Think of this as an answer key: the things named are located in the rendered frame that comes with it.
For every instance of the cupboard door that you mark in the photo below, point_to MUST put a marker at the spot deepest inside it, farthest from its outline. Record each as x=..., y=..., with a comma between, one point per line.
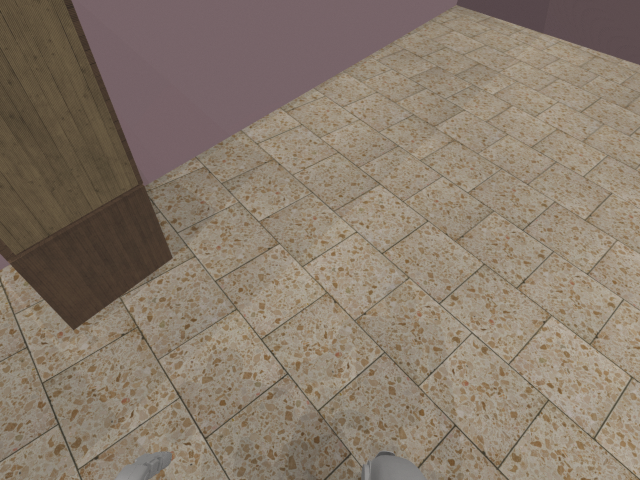
x=60, y=154

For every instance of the left robot hand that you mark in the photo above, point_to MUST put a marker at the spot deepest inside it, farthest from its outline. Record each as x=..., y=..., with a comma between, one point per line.
x=145, y=466

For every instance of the robot right thigh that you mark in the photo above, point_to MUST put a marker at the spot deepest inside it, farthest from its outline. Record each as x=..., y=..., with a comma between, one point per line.
x=387, y=467

